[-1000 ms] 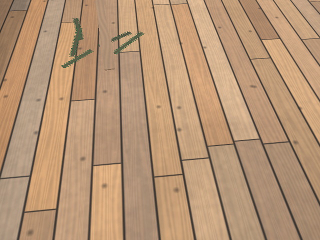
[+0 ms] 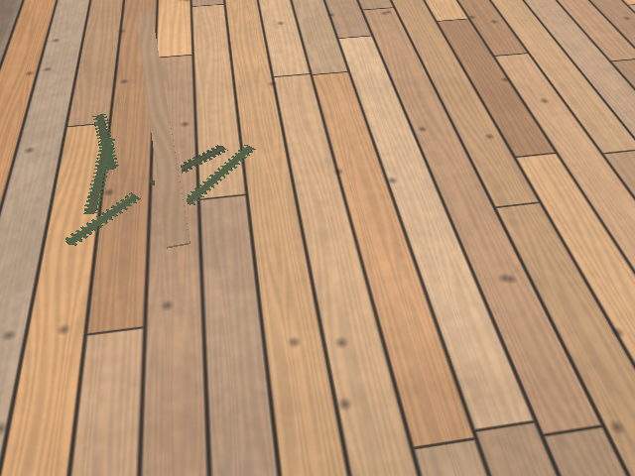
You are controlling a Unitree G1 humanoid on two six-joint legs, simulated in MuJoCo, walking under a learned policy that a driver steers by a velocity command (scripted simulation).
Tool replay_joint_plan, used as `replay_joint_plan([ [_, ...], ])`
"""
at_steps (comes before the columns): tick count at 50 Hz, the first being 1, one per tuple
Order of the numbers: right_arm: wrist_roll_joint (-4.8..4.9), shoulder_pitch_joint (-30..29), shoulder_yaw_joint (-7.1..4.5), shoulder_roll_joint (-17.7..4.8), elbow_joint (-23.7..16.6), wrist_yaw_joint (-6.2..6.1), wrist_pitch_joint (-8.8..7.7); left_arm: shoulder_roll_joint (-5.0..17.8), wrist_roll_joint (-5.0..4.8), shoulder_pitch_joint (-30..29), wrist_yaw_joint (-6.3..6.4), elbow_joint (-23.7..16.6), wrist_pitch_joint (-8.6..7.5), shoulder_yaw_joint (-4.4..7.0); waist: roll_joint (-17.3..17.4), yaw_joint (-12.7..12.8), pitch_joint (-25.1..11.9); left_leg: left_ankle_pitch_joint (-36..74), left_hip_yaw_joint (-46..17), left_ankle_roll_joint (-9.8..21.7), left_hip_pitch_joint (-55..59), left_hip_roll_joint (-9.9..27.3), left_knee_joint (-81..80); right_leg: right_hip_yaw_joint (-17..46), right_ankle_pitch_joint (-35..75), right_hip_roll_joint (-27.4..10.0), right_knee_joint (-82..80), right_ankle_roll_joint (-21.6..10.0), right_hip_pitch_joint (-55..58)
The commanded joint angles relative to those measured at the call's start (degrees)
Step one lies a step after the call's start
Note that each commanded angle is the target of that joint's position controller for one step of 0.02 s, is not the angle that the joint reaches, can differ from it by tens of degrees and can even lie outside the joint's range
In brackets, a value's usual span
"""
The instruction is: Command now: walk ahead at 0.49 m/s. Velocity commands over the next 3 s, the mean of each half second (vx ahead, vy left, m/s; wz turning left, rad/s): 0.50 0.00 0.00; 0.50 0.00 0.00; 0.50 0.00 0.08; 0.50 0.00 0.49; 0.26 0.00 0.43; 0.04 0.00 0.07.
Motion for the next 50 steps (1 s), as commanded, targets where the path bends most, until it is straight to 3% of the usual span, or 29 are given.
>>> replay_joint_plan([
  [1, 0.1, -2.4, -1.22, -7.6, -3.2, -1.13, -1.01, 2.6, 0.71, 1.9, 0.37, -2.4, 0.21, 0.73, 4.3, 2.7, 3.1, 4.2, -11.8, 9.8, -6.1, 16.0, -11.7, 0.1, 9.3, -2.4, -8.3, 1.5, -1.1],
  [5, 1.02, 2.3, -1.49, -9.2, -2.2, -1.96, -0.25, 1.6, 0.15, -7.4, -0.35, -4.8, -0.45, 0.34, 4.4, -0.7, 3.1, 4.9, -9.0, 7.2, -1.2, 15.1, -10.6, -2.2, 17.6, 0.3, -24.8, 2.0, 1.0],
  [10, 1.53, 6.4, -1.84, -9.8, -0.3, -2.1, 0.96, 2.6, -0.58, -14.2, -2.09, -7.7, -0.98, 0.18, 5.2, -2.7, 4.6, 3.4, -10.3, 6.4, 8.3, 18.8, -6.4, -2.4, 12.2, 1.9, -33.3, 0.8, 0.7],
  [12, 1.56, 5.8, -2.19, -10.5, -0.2, -2.23, 1.58, 3.9, -0.59, -12.6, -2.65, -7.9, -1.5, 0.61, 6.1, -1.0, 3.7, 6.7, -11.1, 5.5, 10.7, 20.1, -3.1, -3.0, 7.6, 2.9, -35.6, -0.8, 4.3],
  [13, 1.51, 4.5, -2.25, -10.8, -0.5, -2.25, 1.9, 5.0, -0.52, -9.1, -2.71, -7.2, -1.72, 1.23, 6.6, 1.3, 1.9, 14.1, -10.3, 4.6, 10.7, 19.5, 0.9, -4.4, 6.1, 4.4, -36.8, -1.8, 9.8],
  [14, 1.18, 3.7, -1.87, -9.9, -0.8, -2.23, 2.21, 7.2, -0.43, -1.1, -2.51, -4.7, -1.86, 2.58, 6.0, 5.2, -2.8, 23.1, -7.8, 3.3, 9.3, 16.5, 10.4, -5.7, 5.9, 6.3, -37.9, -3.4, 20.2],
  [15, 0.28, 3.2, -0.81, -7.6, -2.3, -2.21, 2.15, 11.8, 0.04, 10.8, -2.04, -1.9, -1.94, 4.12, 1.8, 9.6, -11.6, 18.4, -4.3, 1.1, -0.1, 12.9, 27.4, 2.3, 7.0, -0.9, -36.6, -7.0, 37.6],
  [16, 0.39, 9.5, 1.25, -0.6, -2.8, -1.67, 0.81, 17.4, 0.61, 17.3, -2.12, -0.3, -1.37, 5.55, -13.2, 7.9, -19.1, -6.5, -1.0, -3.3, -24.8, 2.7, 49.6, 28.0, -2.1, -14.1, -41.3, -15.9, 59.6],
  [17, 1.26, 8.5, 0.52, -4.3, -2.1, -1.44, -0.7, 12.1, 0.67, 17.5, -2.31, -0.5, -1.45, 4.0, -11.6, 8.6, -20.9, -23.9, -10.4, -2.3, -31.9, 3.1, 58.0, 38.9, -5.6, -15.6, -47.7, -16.0, 60.3],
  [18, 2.73, 3.2, -0.81, -9.1, -3.8, -1.22, -1.45, 9.1, 0.41, 12.0, -2.29, -1.4, -1.59, 2.94, -8.0, 7.3, -12.8, -19.9, -10.6, -1.0, -36.1, 6.5, 60.4, 30.4, -4.3, -14.0, -48.1, -13.0, 53.2],
  [19, 2.66, -0.1, -0.92, -9.3, -4.6, -1.51, -1.48, 7.3, 0.32, 6.1, -2.36, -2.8, -1.47, 2.23, -3.6, 5.3, -8.2, -14.3, -8.8, -0.8, -34.3, 9.8, 58.4, 22.3, 1.2, -11.8, -49.2, -11.4, 44.6],
  [20, 1.75, -2.0, -1.18, -8.5, -4.9, -1.87, -1.11, 5.5, 0.53, 2.6, -2.68, -3.3, -1.4, 1.7, -0.7, 3.8, -4.7, -10.4, -8.0, -1.1, -32.1, 11.6, 54.8, 16.9, 5.1, -9.2, -51.4, -10.6, 37.5],
  [22, 1.29, -0.1, -1.35, -6.2, -4.5, -2.12, 0.55, 3.8, 1.0, 1.3, -3.11, -2.6, -1.63, 1.22, -2.6, 1.1, -2.7, -6.4, -7.8, -1.7, -26.0, 13.5, 50.2, 10.5, 9.0, -5.8, -54.9, -9.7, 30.3],
  [25, 0.96, -1.5, -1.54, -5.1, -5.1, -2.37, 1.74, 5.8, 0.98, 4.5, -2.58, -0.6, -1.91, 1.8, -1.5, 0.4, -0.5, -2.0, -6.9, -3.1, -28.3, 13.7, 45.6, 5.8, 16.5, -5.0, -57.0, -10.8, 28.9],
  [28, 0.55, -8.3, -1.69, -4.8, -7.5, -2.32, 1.68, 6.5, 0.86, 7.4, -1.56, 0.8, -1.31, 1.93, -0.8, 1.8, 1.1, 5.4, -6.7, -4.2, -32.8, 13.8, 36.0, 3.7, 18.3, -4.9, -57.9, -10.4, 31.3],
  [32, 0.89, -16.3, -1.27, -3.7, -9.6, -1.67, 1.21, 7.3, 0.33, 10.4, -0.82, 2.1, -0.85, 2.0, -1.2, 4.2, 2.9, 13.3, -4.7, -4.2, -30.5, 11.8, 23.1, 0.7, 14.6, -3.7, -59.0, -9.0, 32.6],
  [36, 1.41, -22.3, -0.97, -3.8, -11.7, -0.59, 0.77, 7.7, -0.1, 14.0, -0.54, 4.4, -0.07, 2.28, -1.3, 5.9, 5.2, 11.7, -4.3, -3.3, -31.5, 10.7, 16.8, 0.7, 13.6, -6.1, -57.3, -8.8, 38.9],
  [38, 1.52, -23.6, -0.99, -4.3, -12.8, 0.14, 0.35, 8.1, -0.28, 14.1, -0.24, 5.0, 0.44, 2.6, -1.4, 5.5, 5.6, 8.4, -4.5, -2.1, -31.4, 10.4, 14.9, 1.0, 15.6, -7.7, -55.1, -8.3, 42.1],
  [40, 1.54, -21.5, -1.45, -5.5, -12.6, 0.57, -0.03, 8.8, -0.37, 12.9, -0.05, 5.0, 0.93, 2.98, -2.2, 3.6, 3.9, 4.3, -3.3, -0.7, -26.2, 9.0, 13.4, 0.8, 22.3, -8.3, -51.7, -7.3, 43.6],
  [41, 1.48, -17.9, -2.12, -6.8, -11.8, 0.52, -0.16, 9.4, -0.31, 11.6, -0.02, 4.7, 1.18, 3.12, -3.1, 1.4, 1.5, 3.0, -1.7, 0.2, -19.8, 7.2, 12.9, 0.0, 31.4, -7.6, -47.6, -6.7, 43.3],
  [42, 1.37, -9.9, -3.37, -8.8, -9.3, 0.26, -0.16, 8.8, -0.13, 10.5, -0.05, 4.4, 1.52, 2.88, -2.7, -2.6, -3.0, 3.3, 0.0, 1.6, -9.0, 5.0, 12.1, -2.1, 39.2, -5.0, -38.5, -5.4, 41.2],
  [43, 1.05, 1.0, -4.79, -12.3, -6.3, -0.25, -0.09, 7.2, 0.47, 10.2, -0.08, 3.4, 1.58, 2.1, 0.0, -6.7, -10.5, 4.6, -5.2, 4.3, 8.3, 9.6, 14.0, -4.3, 33.2, -1.8, -23.9, -3.5, 31.8],
  [44, 0.04, 8.7, -6.23, -18.1, -4.8, -0.57, 0.3, 0.7, 0.75, 16.9, -0.78, 2.8, 0.5, 0.15, 13.6, -5.1, -19.5, -3.6, -31.0, 13.4, 31.7, 24.6, 10.9, -6.3, 7.5, 7.9, 0.2, 1.0, 7.6],
  [45, 0.5, 8.6, -4.91, -14.4, -4.7, -0.41, 0.4, 1.3, 0.01, 16.5, -1.13, 3.7, -1.14, 0.08, 16.6, -5.1, -23.4, -8.2, -46.7, 15.1, 34.1, 28.2, 1.5, 2.6, -20.6, 10.5, 10.0, 0.6, -0.8],
  [46, 1.01, 3.7, -3.9, -11.2, -5.3, -0.42, 0.22, 6.6, -1.63, 11.2, -1.37, 2.1, -2.08, 1.52, 13.1, -4.5, -14.7, -10.1, -39.2, 11.7, 27.0, 26.3, 0.7, 3.9, -18.2, 6.8, 13.7, -0.7, -6.1],
  [47, 1.0, -1.7, -3.2, -9.1, -6.7, -0.47, 0.22, 7.4, -1.94, 6.8, -1.11, 0.8, -2.35, 1.66, 8.8, -2.8, -8.8, -6.8, -30.8, 9.6, 17.6, 24.3, -0.4, 1.9, -12.6, 3.4, 11.6, -1.3, -5.7],
  [48, 0.54, -5.7, -2.61, -7.2, -7.2, -0.2, 0.13, 7.0, -1.14, 4.6, -0.62, 0.4, -2.05, 1.98, 5.2, -0.9, -4.6, -2.4, -24.8, 8.4, 8.8, 21.9, -2.5, 0.8, -8.0, 1.1, 7.8, -1.2, -3.0],
  [50, -0.24, -7.7, -1.98, -5.1, -6.8, 0.2, -0.23, 4.8, -0.4, 6.9, -0.16, 1.0, -0.32, 2.3, 7.3, 2.4, -2.5, 1.2, -18.1, 7.2, 0.0, 18.4, -6.1, 1.1, -3.7, -1.3, 2.7, -1.1, 3.8],
])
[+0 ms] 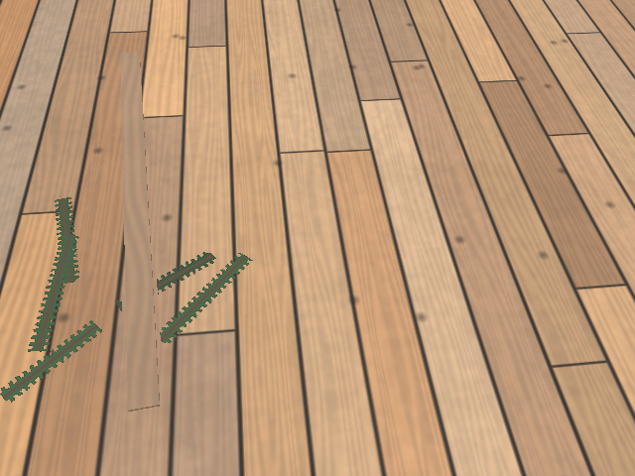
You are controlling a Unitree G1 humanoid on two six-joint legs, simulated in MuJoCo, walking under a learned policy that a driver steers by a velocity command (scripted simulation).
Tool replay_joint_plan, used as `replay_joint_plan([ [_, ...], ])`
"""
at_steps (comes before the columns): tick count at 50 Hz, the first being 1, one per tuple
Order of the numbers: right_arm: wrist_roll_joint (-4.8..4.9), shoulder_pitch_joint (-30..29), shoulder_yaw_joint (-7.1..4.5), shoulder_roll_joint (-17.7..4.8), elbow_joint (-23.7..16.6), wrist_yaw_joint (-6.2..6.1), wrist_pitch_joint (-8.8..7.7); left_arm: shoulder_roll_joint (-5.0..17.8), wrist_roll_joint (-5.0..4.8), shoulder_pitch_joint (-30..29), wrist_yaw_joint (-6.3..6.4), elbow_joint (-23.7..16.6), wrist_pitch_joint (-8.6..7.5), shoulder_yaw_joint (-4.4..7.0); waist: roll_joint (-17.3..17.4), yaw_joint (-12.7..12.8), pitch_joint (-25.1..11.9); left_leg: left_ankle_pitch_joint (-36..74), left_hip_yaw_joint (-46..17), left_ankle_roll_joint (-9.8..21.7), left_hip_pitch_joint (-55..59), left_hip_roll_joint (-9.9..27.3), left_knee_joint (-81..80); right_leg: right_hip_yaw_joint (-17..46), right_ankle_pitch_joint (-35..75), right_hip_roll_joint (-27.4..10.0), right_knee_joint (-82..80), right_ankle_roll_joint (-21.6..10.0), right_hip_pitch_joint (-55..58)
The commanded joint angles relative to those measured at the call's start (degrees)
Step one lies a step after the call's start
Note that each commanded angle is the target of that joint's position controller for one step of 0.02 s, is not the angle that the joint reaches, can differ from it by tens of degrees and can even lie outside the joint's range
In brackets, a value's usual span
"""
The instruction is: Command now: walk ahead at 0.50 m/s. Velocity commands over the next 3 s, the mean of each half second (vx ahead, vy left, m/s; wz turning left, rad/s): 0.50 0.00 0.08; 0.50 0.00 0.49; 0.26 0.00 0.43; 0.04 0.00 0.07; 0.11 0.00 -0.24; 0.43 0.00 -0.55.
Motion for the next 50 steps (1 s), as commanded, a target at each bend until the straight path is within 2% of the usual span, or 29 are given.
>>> replay_joint_plan([
  [1, -0.47, 1.1, -0.7, -4.5, -1.4, 0.19, -0.96, 3.0, 0.36, 2.8, 0.6, -2.7, 0.59, 1.35, 6.8, 1.3, -3.3, 4.3, -16.1, 9.2, 7.9, 14.3, -17.3, 2.2, 5.5, -5.5, -1.5, -0.2, -8.1],
  [4, -0.39, 4.2, -1.27, -7.1, 0.2, -0.81, -1.14, 3.3, 0.87, -1.6, 0.9, -4.5, 1.31, 1.73, 5.1, 1.1, -0.8, 9.5, -12.9, 10.1, 8.1, 14.2, -19.5, 1.7, 11.8, -6.0, -8.3, 1.4, -13.1],
  [6, -0.22, 6.4, -1.25, -7.4, 1.0, -1.54, -0.75, 3.2, 1.17, -5.9, 0.8, -5.9, 1.18, 1.82, 4.5, 0.0, 0.0, 11.4, -11.5, 9.5, 10.5, 14.0, -19.8, 1.5, 17.5, -5.9, -14.6, 2.2, -16.4],
  [10, 0.33, 9.7, -1.12, -7.9, 2.2, -2.21, -0.25, 1.7, 0.85, -13.6, -0.03, -8.0, 0.67, 1.24, 4.9, -2.3, 1.4, 10.5, -7.9, 7.6, 12.7, 12.4, -20.2, -0.4, 26.4, -3.9, -27.7, 2.3, -14.9],
  [15, 0.75, 14.5, -1.44, -8.5, 4.8, -2.44, 0.84, 1.7, 0.22, -21.5, -1.6, -10.8, 0.06, 0.54, 4.8, -4.8, 4.0, 10.7, -7.9, 7.6, 21.3, 15.3, -17.4, -1.4, 23.5, -2.1, -35.7, 1.5, -16.7],
  [16, 0.91, 15.2, -1.56, -8.5, 5.2, -2.55, 1.14, 1.9, 0.21, -22.7, -1.95, -11.6, -0.2, 0.53, 4.9, -4.9, 4.3, 11.8, -8.9, 7.5, 22.6, 16.1, -16.1, -1.1, 21.6, -1.9, -36.9, 1.0, -16.4],
  [18, 1.16, 14.6, -1.91, -9.1, 5.3, -2.78, 1.66, 3.2, 0.15, -21.3, -2.42, -12.0, -0.78, 0.88, 5.7, -3.0, 3.5, 16.0, -10.4, 6.8, 23.9, 17.1, -12.9, -1.1, 17.6, -0.8, -39.3, -0.1, -12.4],
  [19, 1.22, 13.4, -2.14, -9.8, 5.0, -2.82, 1.86, 4.4, 0.18, -18.4, -2.41, -11.4, -1.06, 1.4, 6.6, -1.1, 1.8, 21.9, -10.7, 6.2, 23.4, 16.8, -10.0, -1.9, 15.9, 0.6, -40.0, -0.7, -6.9],
  [20, 1.28, 11.5, -2.13, -10.0, 4.4, -2.8, 2.05, 6.2, 0.34, -12.1, -2.17, -9.6, -1.3, 2.4, 6.8, 2.6, -1.8, 30.2, -9.6, 5.2, 21.8, 14.9, -3.6, -3.4, 16.2, 2.5, -41.5, -1.7, 2.7],
  [21, 0.87, 10.5, -1.48, -8.3, 3.5, -2.68, 2.02, 9.5, 0.75, -1.5, -1.62, -6.7, -1.45, 3.89, 5.6, 7.0, -9.0, 29.5, -7.5, 3.3, 14.8, 11.4, 8.5, -1.7, 18.1, 0.6, -39.6, -3.8, 19.1],
  [22, 0.17, 14.0, -0.08, -3.4, 2.1, -2.42, 1.42, 14.9, 2.02, 7.8, -1.0, -5.2, -1.37, 5.23, -3.8, 7.7, -19.0, 10.0, -3.6, -0.3, -5.2, 4.2, 30.4, 16.2, 15.9, -14.0, -38.8, -9.7, 42.7],
  [23, 0.98, 18.3, 1.12, 0.2, 2.7, -2.19, 0.32, 13.9, 1.82, 9.5, -1.29, -4.6, -1.01, 4.64, -14.6, 6.4, -26.3, -25.4, -8.4, -1.5, -17.7, -1.3, 43.4, 36.8, 8.0, -22.4, -47.0, -14.1, 50.9],
  [24, 2.72, 13.7, -0.85, -6.7, 2.5, -2.18, -0.18, 8.9, 1.51, 7.0, -1.08, -5.0, -0.97, 3.28, -9.1, 7.0, -19.6, -23.5, -12.4, -0.8, -22.3, 2.2, 49.0, 32.6, 3.4, -20.1, -49.1, -11.2, 45.0],
  [25, 3.18, 9.4, -1.32, -8.1, 1.0, -2.37, -0.28, 6.9, 1.17, 1.7, -0.88, -5.9, -0.97, 2.56, -6.7, 5.7, -11.8, -17.9, -10.4, -0.3, -24.1, 5.0, 48.9, 23.9, 5.3, -18.6, -50.7, -8.9, 36.0],
  [26, 2.59, 7.4, -1.54, -7.4, 0.8, -2.73, -0.01, 5.3, 1.37, -2.6, -0.99, -6.3, -1.04, 1.99, -3.1, 3.9, -7.7, -13.0, -9.6, -0.3, -21.5, 7.4, 46.5, 18.0, 8.0, -16.5, -53.2, -7.7, 27.6],
  [27, 2.13, 7.6, -1.95, -6.2, 1.0, -2.9, 0.7, 3.8, 1.7, -5.1, -1.15, -6.3, -1.23, 1.63, -3.4, 2.0, -4.7, -9.8, -9.8, -0.3, -18.5, 9.0, 43.9, 12.6, 10.2, -14.4, -55.6, -6.8, 21.5],
  [28, 2.18, 9.1, -2.0, -4.6, 1.2, -2.79, 1.62, 3.0, 2.14, -6.4, -1.24, -5.9, -1.36, 1.48, -4.6, 0.4, -3.6, -7.9, -9.9, -0.2, -15.3, 10.0, 42.6, 8.8, 11.2, -13.0, -57.5, -6.3, 17.6],
  [29, 2.3, 9.9, -1.98, -3.1, 1.4, -2.73, 2.41, 2.7, 2.19, -6.7, -1.2, -5.5, -1.5, 1.57, -4.5, -0.4, -2.8, -7.0, -9.5, -0.3, -14.2, 10.2, 42.0, 5.8, 12.8, -12.3, -58.8, -6.5, 15.7],
  [31, 2.14, 8.5, -2.25, -2.7, 0.2, -2.88, 3.52, 4.1, 2.3, -6.2, -0.77, -4.6, -1.79, 2.02, -3.4, -1.0, -0.9, -3.7, -9.6, -0.7, -16.4, 10.5, 40.4, 1.2, 17.2, -12.2, -60.4, -7.0, 14.2],
  [34, 1.49, 4.2, -2.62, -3.0, -1.8, -2.65, 3.86, 5.4, 2.58, -4.4, 0.21, -3.5, -1.6, 2.5, -1.9, -0.6, 0.9, 3.6, -10.6, -1.6, -21.4, 10.2, 33.6, -3.4, 20.8, -12.2, -61.2, -7.1, 16.3],
  [38, 1.09, -2.8, -2.09, -2.2, -4.4, -1.11, 3.38, 7.0, 2.2, -2.8, 1.16, -3.1, -0.98, 2.87, -0.9, 1.2, 2.5, 11.4, -6.6, -1.8, -20.9, 9.4, 21.3, -9.2, 22.0, -11.7, -61.8, -6.1, 18.9],
  [41, 1.07, -8.7, -1.49, -1.6, -7.1, 0.03, 3.35, 8.1, 1.54, 0.4, 1.51, -2.1, -0.14, 3.3, 0.0, 3.4, 4.6, 10.6, -3.9, -1.0, -22.7, 9.0, 15.7, -11.6, 23.2, -13.3, -60.6, -5.9, 24.3],
  [43, 1.22, -11.0, -1.37, -1.8, -8.9, 0.73, 3.44, 8.8, 0.96, 1.5, 1.48, -1.7, 0.62, 3.65, -0.4, 3.7, 5.1, 7.0, -2.3, 0.0, -23.2, 8.5, 13.3, -12.7, 26.2, -14.5, -58.3, -5.4, 28.4],
  [44, 1.29, -11.3, -1.46, -2.2, -9.7, 1.05, 3.5, 9.3, 0.65, 1.4, 1.45, -1.7, 1.0, 3.85, -0.8, 3.3, 4.9, 4.5, -1.2, 0.7, -22.2, 7.7, 12.5, -13.5, 30.0, -14.9, -56.5, -4.9, 29.8],
  [46, 1.37, -9.1, -2.31, -4.1, -10.4, 1.39, 3.69, 11.0, 0.15, -0.2, 1.56, -2.3, 1.63, 4.34, -2.8, 0.8, 2.0, -1.3, 2.3, 2.7, -15.1, 4.2, 11.9, -15.2, 48.3, -14.9, -49.7, -3.7, 31.0],
  [47, 1.53, -4.8, -3.2, -5.7, -9.9, 1.36, 3.79, 11.8, -0.1, -1.2, 1.62, -2.6, 2.04, 4.54, -3.7, -1.9, -0.9, -3.8, 4.0, 4.0, -8.8, 1.7, 11.8, -15.9, 57.2, -14.4, -42.7, -3.0, 30.7],
  [48, 1.74, 3.5, -4.73, -8.3, -8.0, 1.11, 3.76, 12.2, -0.43, -2.7, 1.59, -3.1, 2.44, 4.46, -2.9, -6.8, -5.2, -1.1, 5.1, 5.9, 2.7, -1.2, 7.8, -17.3, 59.7, -12.4, -31.4, -1.4, 27.7],
  [49, 1.78, 13.1, -7.04, -13.2, -5.4, -0.02, 4.05, 11.3, 0.26, -2.5, 1.66, -3.9, 2.25, 4.02, 1.3, -10.8, -10.4, 0.2, -2.2, 8.7, 20.2, 0.8, 5.1, -17.3, 46.3, -9.9, -14.8, 1.5, 15.4],
  [50, 2.22, 13.0, -8.04, -20.0, -5.0, -0.67, 3.82, 1.9, 2.63, 2.0, 0.83, -7.0, 0.81, 1.34, 17.5, -3.9, -13.4, -6.0, -33.3, 18.3, 38.3, 15.7, 0.7, -13.7, -7.8, 1.3, 6.1, 5.1, -11.2],
])
Over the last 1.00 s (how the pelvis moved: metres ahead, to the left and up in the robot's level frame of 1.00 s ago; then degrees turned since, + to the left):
0.55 -0.01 -0.01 1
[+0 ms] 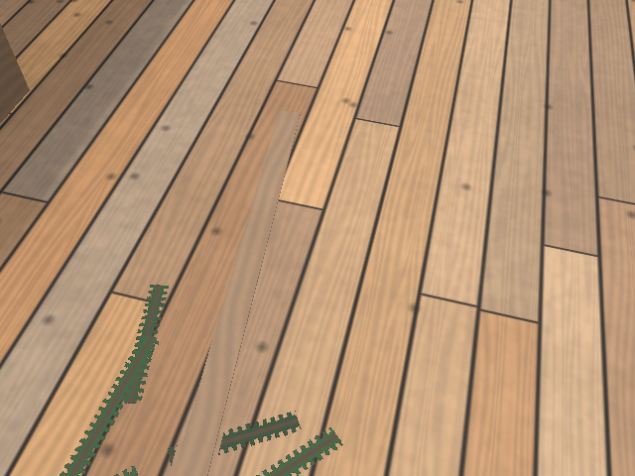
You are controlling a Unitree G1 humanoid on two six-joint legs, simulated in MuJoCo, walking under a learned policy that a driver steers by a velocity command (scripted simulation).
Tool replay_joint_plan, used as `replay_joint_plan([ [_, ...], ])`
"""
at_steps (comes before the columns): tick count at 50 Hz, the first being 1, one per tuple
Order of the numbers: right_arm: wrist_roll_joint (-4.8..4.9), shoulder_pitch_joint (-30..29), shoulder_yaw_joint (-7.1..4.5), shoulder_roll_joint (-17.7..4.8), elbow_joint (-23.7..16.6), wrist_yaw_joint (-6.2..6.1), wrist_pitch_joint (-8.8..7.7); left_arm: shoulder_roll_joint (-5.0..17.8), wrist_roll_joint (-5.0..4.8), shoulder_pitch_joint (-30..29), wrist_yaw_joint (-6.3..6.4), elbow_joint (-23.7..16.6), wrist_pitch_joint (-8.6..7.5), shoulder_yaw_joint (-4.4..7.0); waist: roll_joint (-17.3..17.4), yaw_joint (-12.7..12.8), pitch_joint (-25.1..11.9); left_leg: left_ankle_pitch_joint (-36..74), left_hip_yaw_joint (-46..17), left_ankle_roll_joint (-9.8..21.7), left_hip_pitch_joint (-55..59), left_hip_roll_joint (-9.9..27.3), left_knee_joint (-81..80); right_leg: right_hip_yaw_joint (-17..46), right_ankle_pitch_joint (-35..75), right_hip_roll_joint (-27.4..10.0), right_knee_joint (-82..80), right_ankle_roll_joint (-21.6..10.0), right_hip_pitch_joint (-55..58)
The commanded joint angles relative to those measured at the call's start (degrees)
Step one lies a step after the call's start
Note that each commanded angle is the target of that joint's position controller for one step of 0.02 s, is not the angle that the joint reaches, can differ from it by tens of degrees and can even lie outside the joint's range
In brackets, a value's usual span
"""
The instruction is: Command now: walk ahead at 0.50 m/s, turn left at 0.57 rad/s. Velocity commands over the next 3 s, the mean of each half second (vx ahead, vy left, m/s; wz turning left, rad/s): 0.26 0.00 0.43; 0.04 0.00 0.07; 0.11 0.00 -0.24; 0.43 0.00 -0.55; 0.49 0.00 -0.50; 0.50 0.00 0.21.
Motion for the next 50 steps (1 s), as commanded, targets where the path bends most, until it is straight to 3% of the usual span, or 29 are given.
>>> replay_joint_plan([
  [1, -0.56, 21.9, -4.65, -16.7, 0.4, -1.07, -0.89, 3.9, -0.43, -2.6, -1.19, -8.9, -4.71, -0.73, 10.1, -7.3, -23.5, -12.2, -52.7, 18.8, 53.0, 19.1, -20.2, 18.2, -6.8, 8.3, 43.1, -1.7, -43.7],
  [2, -1.21, 20.5, -3.5, -12.7, 0.8, -0.86, -1.71, 6.6, -2.69, -8.9, -1.64, -10.6, -6.1, -0.03, 6.2, -8.6, -16.5, -7.3, -45.5, 15.3, 50.0, 17.9, -21.6, 19.9, -1.5, 5.6, 42.8, -3.5, -49.4],
  [3, -0.85, 17.0, -2.85, -10.5, 0.2, -0.92, -2.22, 6.3, -2.21, -9.7, -1.46, -10.6, -6.74, -0.24, 2.8, -6.4, -12.0, -2.2, -37.6, 13.1, 42.2, 15.7, -20.9, 19.9, 3.8, 2.9, 38.2, -4.7, -48.2],
  [4, -0.85, 11.2, -2.15, -8.4, -1.3, -0.93, -2.35, 6.9, -0.52, -9.6, -0.87, -9.7, -6.59, 0.26, 0.1, -3.5, -8.2, 8.1, -31.0, 11.3, 32.9, 13.4, -20.6, 19.8, 6.7, 1.0, 33.5, -4.3, -43.6],
  [5, -1.38, 8.2, -1.61, -7.2, -2.5, -1.19, -2.42, 8.0, 0.27, -8.1, -0.62, -9.4, -5.74, 0.93, 0.7, -1.2, -7.3, 18.5, -26.5, 10.6, 26.5, 12.0, -20.7, 20.0, 7.9, -0.2, 30.7, -3.7, -38.3],
  [6, -1.55, 7.3, -1.5, -7.2, -3.0, -1.48, -2.36, 8.1, 0.59, -7.3, -0.56, -9.5, -4.73, 1.22, 0.4, 0.0, -7.1, 25.3, -24.2, 10.2, 22.9, 11.1, -20.9, 19.8, 8.0, -0.3, 28.9, -2.9, -35.3],
  [8, -1.39, 8.3, -1.95, -9.3, -3.0, -2.26, -2.3, 6.2, 1.28, -7.5, -0.22, -10.2, -3.21, 0.99, -0.3, 0.8, -6.4, 36.1, -19.7, 9.9, 18.4, 9.5, -20.5, 18.2, 9.7, 0.9, 23.5, -1.0, -33.3],
  [10, -1.21, 9.8, -2.44, -11.0, -2.8, -3.22, -1.78, 4.8, 1.62, -10.4, 0.08, -11.6, -2.41, 0.52, 1.0, 0.3, -6.2, 40.4, -16.6, 8.7, 16.4, 7.2, -19.6, 17.1, 15.1, 3.1, 16.0, 0.1, -33.3],
  [11, -0.99, 10.2, -2.34, -10.7, -2.7, -3.62, -1.3, 4.2, 1.55, -11.6, -0.02, -12.0, -2.19, 0.21, 2.2, -0.1, -6.5, 40.0, -14.9, 7.5, 16.2, 6.1, -18.9, 16.7, 18.8, 3.9, 11.6, 0.3, -32.6],
  [14, -0.68, 11.7, -1.82, -9.2, -2.5, -4.56, -0.01, 3.5, 0.99, -15.8, -1.02, -12.9, -2.16, -0.47, 5.0, -2.8, -8.1, 34.8, -13.3, 3.8, 16.9, 4.3, -17.5, 16.1, 30.7, 6.0, 0.0, -0.3, -28.9],
  [17, -1.23, 13.2, -1.3, -8.5, -1.7, -4.96, 0.5, 4.4, 1.01, -18.7, -1.89, -13.9, -2.29, -0.55, 5.6, -4.3, -7.8, 29.3, -16.4, 3.1, 20.1, 6.2, -15.4, 17.0, 32.5, 6.5, -5.0, -1.0, -28.1],
  [20, -1.56, 12.2, -0.76, -7.8, -1.6, -5.04, 0.48, 6.7, 1.67, -16.9, -2.25, -13.6, -3.19, 0.0, 5.8, -3.1, -7.4, 29.4, -20.4, 3.0, 24.6, 8.3, -9.9, 17.6, 27.7, 6.2, -9.4, -3.6, -27.1],
  [21, -1.41, 11.0, -0.43, -7.4, -1.7, -5.05, 0.45, 6.8, 2.02, -14.5, -2.27, -12.8, -3.69, 0.06, 5.5, -1.3, -7.8, 29.5, -20.2, 1.9, 24.6, 7.1, -6.7, 16.9, 31.4, 6.4, -13.9, -5.0, -23.1],
  [22, -1.83, 11.3, -0.1, -6.6, -2.1, -4.93, 0.16, 8.3, 2.91, -12.0, -2.06, -12.4, -4.22, 0.32, 3.3, -0.5, -10.2, 27.4, -19.0, -0.2, 22.5, 3.6, -1.9, 19.2, 48.2, 3.6, -15.5, -7.0, -14.9],
  [23, -2.77, 14.8, 0.35, -5.2, -2.6, -4.72, -0.4, 10.9, 4.09, -10.0, -1.8, -12.6, -4.2, 0.55, -3.4, -2.1, -15.0, 12.7, -16.8, -2.8, 14.7, -1.1, 7.0, 26.1, 70.9, -4.5, -10.8, -12.2, -2.2],
  [24, -1.77, 20.2, 0.72, -5.1, -1.3, -4.67, -0.43, 8.5, 4.04, -6.9, -1.66, -11.7, -3.2, 0.05, -13.6, -1.5, -21.4, -17.9, -14.2, -6.6, 6.0, -5.5, 19.3, 37.0, 79.0, -14.4, -10.2, -22.3, 7.9],
  [25, -1.61, 18.5, 0.16, -8.7, -1.2, -4.28, 0.28, 4.6, 1.95, -5.8, -1.86, -11.2, -2.4, -1.08, -12.0, -0.6, -21.9, -32.1, -14.6, -8.4, 2.7, -4.4, 25.3, 42.6, 67.9, -16.7, -13.1, -24.1, 6.4],
  [26, -1.1, 15.4, -0.45, -10.2, -1.6, -4.31, 1.49, 4.6, 0.95, -7.8, -1.99, -11.4, -1.72, -1.35, -7.3, -0.5, -17.5, -30.4, -14.8, -9.5, 0.5, -2.7, 29.1, 41.7, 53.5, -14.7, -14.7, -22.1, 2.1],
  [27, -0.98, 13.1, -0.44, -9.3, -1.5, -4.6, 2.91, 4.7, 0.99, -10.1, -2.0, -11.7, -0.97, -1.52, -4.8, -1.0, -13.9, -27.7, -13.2, -10.4, -0.3, -1.3, 29.8, 39.4, 41.5, -12.3, -16.9, -19.8, -2.8],
  [28, -1.23, 12.6, -0.4, -8.4, -1.3, -4.79, 4.14, 4.7, 1.15, -13.0, -2.04, -12.0, -0.37, -1.72, -4.4, -2.0, -10.2, -25.4, -12.3, -10.7, 1.0, 0.3, 26.2, 36.7, 32.0, -10.4, -19.5, -17.9, -9.1],
  [30, -1.25, 13.3, 0.38, -5.3, -0.3, -4.94, 5.09, 5.6, 1.88, -16.8, -2.01, -12.2, 0.84, -1.4, -8.0, -3.5, -6.8, -21.6, -8.5, -10.8, 8.5, 0.8, 13.8, 29.9, 21.5, -4.7, -23.0, -14.2, -18.3],
  [32, -1.57, 13.3, 0.89, -3.7, 0.9, -4.86, 4.51, 5.8, 1.86, -15.4, -1.67, -11.3, 1.43, -1.2, -9.7, -2.6, -8.3, -16.1, -6.5, -10.2, 14.0, 0.3, 4.8, 26.9, 20.0, -2.9, -23.1, -13.9, -18.6],
  [35, -2.07, 14.6, 0.56, -4.3, 2.9, -4.4, 3.98, 5.4, 0.76, -13.5, -1.14, -10.0, 1.64, -1.54, -8.2, -3.6, -9.4, -2.9, -4.5, -7.6, 22.1, -0.7, -8.8, 25.3, 9.7, -2.0, -21.7, -11.4, -19.9],
  [37, -3.28, 11.9, 0.26, -8.0, 1.2, -4.65, 3.86, 4.1, 1.43, -11.9, -1.48, -9.3, 1.19, -2.14, -2.6, -1.7, -6.7, -3.5, -11.8, -4.1, 21.9, 6.1, -12.4, 22.4, 1.1, 1.2, -18.8, -5.9, -23.6],
  [38, -2.86, 10.9, 0.05, -8.6, 2.6, -4.52, 3.57, 3.3, 1.51, -11.8, -1.52, -9.6, 1.09, -2.02, 4.9, 0.6, -4.6, -16.0, -12.5, -2.4, 12.4, 5.6, -13.7, 17.4, 5.8, 5.0, -17.0, -3.9, -18.5],
  [39, -2.87, 9.3, 0.73, -5.8, 2.3, -4.35, 2.88, 3.7, 1.9, -13.1, -1.34, -9.2, 1.0, -2.05, 5.1, -0.1, -3.1, -20.4, -12.3, -2.9, 8.2, 4.7, -16.2, 16.8, 10.4, 5.3, -14.1, -3.0, -14.2],
  [40, -3.15, 8.8, 1.11, -4.9, 2.7, -4.34, 2.18, 3.3, 1.64, -12.6, -1.18, -8.7, 1.01, -2.0, 5.6, 0.4, -2.6, -20.1, -12.2, -3.9, 6.6, 4.7, -17.1, 16.6, 13.5, 5.2, -12.9, -3.3, -12.3],
  [44, -2.3, 11.0, 1.1, -5.5, 4.3, -4.38, 0.28, 3.5, 1.24, -10.2, -0.67, -6.1, 1.23, -1.83, 2.7, -0.1, -2.3, -8.5, -10.5, -5.5, 9.9, 3.4, -14.2, 17.2, 20.5, 4.7, -11.7, -4.7, -12.3],
  [50, -1.98, 13.1, 1.42, -4.9, 6.6, -4.52, 0.35, 3.7, 0.82, -9.8, -0.52, -3.3, 1.7, -1.6, 0.4, -0.9, -3.4, -0.4, -9.4, -5.1, 12.9, 2.7, -12.4, 17.1, 27.7, 4.6, -10.4, -4.4, -10.8],
])
Over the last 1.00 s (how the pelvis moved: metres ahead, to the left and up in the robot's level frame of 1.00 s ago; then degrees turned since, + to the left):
0.53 0.02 -0.02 20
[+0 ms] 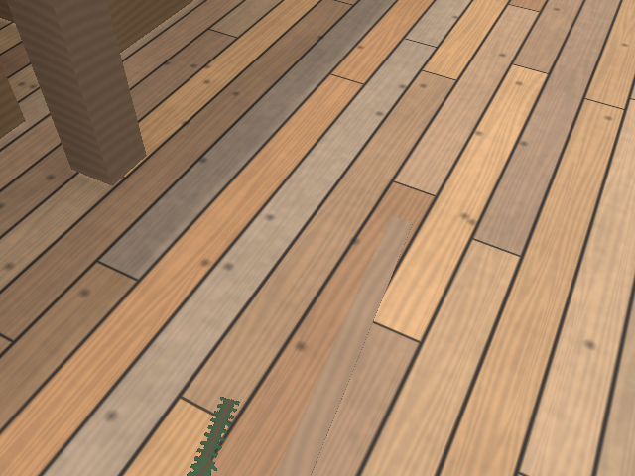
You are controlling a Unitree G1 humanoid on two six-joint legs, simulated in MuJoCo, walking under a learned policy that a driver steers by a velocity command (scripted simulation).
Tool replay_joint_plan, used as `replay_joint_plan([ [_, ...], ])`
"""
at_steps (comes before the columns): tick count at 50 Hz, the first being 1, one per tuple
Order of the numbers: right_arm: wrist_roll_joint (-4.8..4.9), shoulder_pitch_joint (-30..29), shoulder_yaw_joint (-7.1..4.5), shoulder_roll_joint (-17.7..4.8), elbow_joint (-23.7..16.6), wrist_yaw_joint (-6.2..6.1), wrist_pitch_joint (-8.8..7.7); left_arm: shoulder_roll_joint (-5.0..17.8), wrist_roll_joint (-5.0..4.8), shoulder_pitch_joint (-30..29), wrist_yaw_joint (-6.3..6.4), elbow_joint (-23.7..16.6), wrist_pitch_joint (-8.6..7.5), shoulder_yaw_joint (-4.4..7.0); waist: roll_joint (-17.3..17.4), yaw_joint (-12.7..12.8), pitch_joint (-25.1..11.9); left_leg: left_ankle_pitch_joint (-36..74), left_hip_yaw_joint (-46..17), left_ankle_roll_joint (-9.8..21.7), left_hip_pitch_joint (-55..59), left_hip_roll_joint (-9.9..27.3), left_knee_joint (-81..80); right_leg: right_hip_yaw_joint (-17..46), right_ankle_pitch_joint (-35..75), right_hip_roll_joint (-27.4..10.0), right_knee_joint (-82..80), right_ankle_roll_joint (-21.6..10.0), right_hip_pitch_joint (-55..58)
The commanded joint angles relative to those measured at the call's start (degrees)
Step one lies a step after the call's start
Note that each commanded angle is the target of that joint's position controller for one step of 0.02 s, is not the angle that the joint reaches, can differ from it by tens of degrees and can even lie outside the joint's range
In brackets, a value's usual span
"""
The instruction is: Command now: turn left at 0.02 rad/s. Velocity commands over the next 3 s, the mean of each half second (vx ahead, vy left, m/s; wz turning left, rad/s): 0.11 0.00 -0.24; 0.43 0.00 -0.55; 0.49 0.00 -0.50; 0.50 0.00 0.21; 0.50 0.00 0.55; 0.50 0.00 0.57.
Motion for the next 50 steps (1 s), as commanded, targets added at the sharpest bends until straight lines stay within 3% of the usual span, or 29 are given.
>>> replay_joint_plan([
  [1, 0.17, 1.9, -1.39, -7.0, -1.3, -0.22, -0.59, 5.4, -0.21, -1.1, 0.34, -1.5, -0.31, 1.14, 0.9, -0.3, -1.9, 11.9, -2.6, 2.0, -5.6, 2.8, -7.1, 1.6, 11.6, -1.8, -1.6, -2.1, 7.9],
  [5, 0.25, 2.0, -1.2, -6.6, 0.1, -0.17, -0.48, 5.7, -0.38, -1.0, 0.74, 0.2, 0.16, 1.25, 0.6, -0.4, -2.2, 15.3, -1.9, 2.0, -4.4, 2.4, -6.8, 1.7, 13.4, -1.9, -1.1, -2.0, 8.7],
  [9, 0.4, 2.3, -2.68, -10.0, -0.1, -1.6, 0.27, 7.9, -1.14, -5.0, 0.94, -1.6, 0.7, 1.93, 2.0, -1.7, -1.4, 19.0, -1.5, 3.3, -0.3, 3.6, -5.1, 1.9, 14.2, -0.3, 2.7, -2.9, 0.7],
  [12, 0.3, 3.7, -3.56, -11.3, -0.5, -2.9, 0.95, 7.1, -1.14, -5.8, 0.68, -3.3, 1.4, 2.18, 6.1, -2.2, -1.1, 24.3, -6.0, 7.4, 1.8, 10.4, -6.2, 0.9, 7.8, 1.2, 8.3, -2.3, -6.0],
  [14, 0.65, 2.1, -3.94, -11.8, -2.0, -3.33, 0.56, 5.7, -1.2, -5.7, 0.05, -4.3, 1.78, 2.12, 11.5, -2.6, -1.5, 11.0, -13.3, 12.0, 2.8, 18.4, -11.3, -1.5, -14.6, 1.2, 17.3, -2.6, -10.7],
  [16, 0.71, 1.7, -4.23, -12.5, -3.2, -2.99, -1.01, 6.2, -2.0, -9.8, -1.06, -6.9, 1.41, 2.16, 9.1, -3.9, 3.2, -1.3, -18.7, 14.6, 4.0, 23.4, -16.3, 1.3, -22.4, -3.2, 24.2, -3.6, -19.1],
  [18, 1.55, -0.7, -4.66, -13.4, -3.6, -2.42, -1.99, 6.0, -2.54, -10.4, -1.89, -7.5, 0.59, 2.01, 7.4, -3.2, 5.5, -3.2, -14.2, 11.8, 4.8, 21.4, -17.2, 0.6, -18.8, -4.6, 18.4, -4.3, -18.4],
  [20, 1.79, -3.3, -5.02, -14.5, -4.0, -1.44, -1.89, 5.6, -2.42, -5.7, -2.67, -5.9, -0.02, 2.08, 7.7, -0.7, 3.7, 1.7, -5.1, 8.6, -0.1, 16.8, -14.5, -5.0, -12.2, -1.5, 10.6, -4.4, -5.9],
  [21, 1.85, -4.8, -5.02, -14.5, -4.3, -0.93, -1.81, 6.0, -2.36, -0.1, -2.88, -3.7, -0.2, 2.68, 7.3, 2.0, 1.6, 5.1, -0.3, 7.1, -4.5, 14.0, -9.9, -9.0, -6.6, 2.2, 5.6, -4.3, 4.4],
  [22, 1.41, -4.2, -4.56, -13.3, -4.4, -0.53, -2.07, 8.2, -2.38, 6.7, -2.84, -1.3, -0.23, 4.21, 4.8, 4.8, -2.1, 12.8, 3.8, 5.3, -8.3, 11.1, -0.6, -9.9, -4.2, 5.4, 3.2, -5.0, 15.5],
  [23, 0.52, -5.4, -3.7, -10.6, -5.7, -0.32, -2.54, 12.7, -2.67, 13.6, -2.43, -0.2, -0.46, 6.04, -5.7, 7.8, -4.4, 12.5, 10.0, 0.7, -17.9, 7.1, 19.5, 5.5, -7.4, -2.1, -3.4, -9.2, 25.1],
  [24, 0.01, -7.3, -2.03, -4.9, -10.5, -0.23, -4.15, 19.6, -2.01, 16.0, -2.54, -1.8, -1.81, 6.52, -21.3, 6.1, -7.9, -13.8, 5.3, -2.3, -35.7, -2.9, 36.6, 44.7, -13.3, -18.8, -17.4, -21.5, 32.0],
  [25, 2.43, -10.0, -2.67, -8.6, -10.5, 0.46, -5.74, 14.6, -1.1, 15.0, -2.76, -2.0, -3.14, 4.75, -10.4, 6.5, -6.2, -12.5, -3.1, -0.6, -40.7, 0.1, 43.4, 47.9, -19.2, -21.3, -20.5, -23.3, 30.6],
  [26, 3.38, -10.2, -2.96, -10.3, -10.7, 1.11, -6.68, 11.8, -1.16, 11.6, -2.61, -2.9, -3.95, 3.91, -7.1, 4.4, -1.6, -6.8, -3.1, 1.5, -43.2, 2.6, 42.9, 41.5, -18.3, -19.9, -19.4, -21.2, 27.4],
  [27, 2.3, -9.1, -3.19, -11.1, -9.5, 1.04, -7.12, 10.3, -1.52, 8.1, -2.52, -4.3, -4.31, 3.38, -2.4, 2.5, 0.6, -1.5, -2.8, 2.2, -40.7, 4.7, 39.4, 34.2, -13.7, -17.0, -18.6, -18.5, 23.1],
  [28, 0.92, -8.4, -3.67, -11.7, -8.7, 0.76, -7.17, 9.9, -1.55, 5.3, -2.28, -5.5, -4.29, 3.04, -1.3, 1.1, 1.6, 3.0, -2.8, 2.1, -37.1, 6.2, 33.8, 28.1, -7.8, -14.5, -18.7, -16.3, 18.9],
  [29, 0.35, -8.2, -4.03, -12.1, -8.5, 0.81, -6.84, 9.0, -1.2, 4.6, -1.92, -6.1, -4.19, 2.62, -2.3, 0.2, 1.3, 6.0, -2.6, 1.7, -32.9, 6.6, 29.9, 23.9, -3.4, -12.2, -19.6, -14.9, 16.3],
  [33, 0.0, -13.0, -3.37, -8.8, -10.5, 1.07, -5.94, 10.5, -1.36, 9.7, -0.22, -5.8, -3.86, 2.93, -2.7, 0.8, 1.0, 15.6, 0.1, -1.4, -30.5, 3.4, 16.2, 16.2, 12.0, -8.7, -19.9, -14.0, 14.6],
  [37, 0.82, -21.2, -2.21, -6.5, -13.6, 2.14, -6.07, 10.6, -1.57, 13.3, 0.64, -5.6, -3.31, 3.09, -5.2, 3.4, 2.4, 24.8, 1.0, -2.2, -24.8, 0.4, 1.6, 14.5, 9.3, -6.9, -19.9, -12.1, 9.9],
  [40, 1.28, -24.8, -2.0, -7.2, -15.6, 2.89, -6.47, 10.4, -2.1, 16.0, 0.76, -5.1, -3.06, 3.25, -5.2, 4.4, 3.0, 25.8, -0.2, -1.8, -23.7, -0.2, -2.9, 17.4, 8.5, -8.3, -17.9, -11.9, 12.1],
  [43, 1.38, -24.2, -2.32, -9.0, -16.2, 3.34, -7.22, 10.8, -2.12, 16.2, 1.28, -5.5, -2.42, 3.7, -6.1, 3.2, 2.6, 22.9, -1.1, -0.6, -20.8, -0.4, -5.7, 20.4, 12.4, -10.2, -14.1, -11.0, 16.0],
  [45, 1.33, -18.5, -3.17, -11.2, -15.2, 3.09, -7.67, 11.1, -1.77, 15.0, 1.31, -6.4, -1.94, 4.05, -8.1, 0.2, -0.4, 18.2, 0.4, 1.3, -12.1, -1.8, -6.7, 20.9, 24.4, -9.5, -8.5, -9.8, 16.5],
  [46, 1.08, -10.9, -4.23, -13.3, -13.4, 2.61, -7.82, 10.4, -1.42, 13.6, 1.05, -7.4, -1.8, 3.79, -7.8, -3.6, -5.8, 18.6, 0.5, 3.4, -1.1, -1.2, -7.6, 19.1, 30.8, -6.3, -0.2, -8.2, 14.8],
  [47, 0.08, -0.1, -4.98, -16.1, -12.2, 1.98, -7.71, 8.6, -0.53, 11.6, 0.68, -9.6, -1.84, 2.94, -5.2, -8.5, -15.4, 15.3, -6.8, 7.3, 16.6, 6.9, -4.3, 16.9, 24.2, -2.8, 14.5, -6.4, 6.3],
  [48, -0.62, 6.5, -5.96, -20.2, -10.7, 1.87, -7.01, 1.8, -1.46, 20.3, 0.36, -10.8, -2.55, 1.15, 13.1, -5.3, -26.2, 5.3, -33.1, 16.5, 39.6, 22.4, -7.2, 11.4, -10.4, 6.1, 35.8, -2.3, -15.2],
  [49, 0.3, 5.5, -4.65, -14.9, -10.5, 2.21, -6.73, 6.5, -2.95, 21.4, 0.41, -10.2, -2.86, 1.61, 16.7, -5.0, -25.6, -5.6, -44.3, 17.0, 37.8, 25.1, -13.8, 11.9, -21.8, 2.9, 44.7, -2.2, -22.8],
  [50, 0.8, 1.4, -3.54, -10.8, -11.4, 1.92, -6.35, 11.2, -3.45, 15.5, 0.4, -10.8, -2.74, 2.92, 10.1, -5.6, -14.5, -7.8, -34.5, 14.0, 28.3, 22.3, -15.4, 10.7, -17.2, -0.2, 46.7, -2.2, -26.0],
])
Over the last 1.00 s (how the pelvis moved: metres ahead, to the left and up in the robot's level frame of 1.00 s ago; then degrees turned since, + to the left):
0.27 0.04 0.02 14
